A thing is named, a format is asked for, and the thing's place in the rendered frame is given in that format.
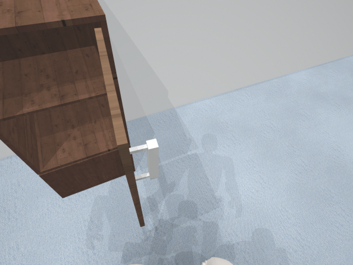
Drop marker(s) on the cupboard door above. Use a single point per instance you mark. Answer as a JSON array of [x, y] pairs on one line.
[[118, 125]]

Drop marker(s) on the handle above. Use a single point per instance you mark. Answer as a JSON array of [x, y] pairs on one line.
[[152, 157]]

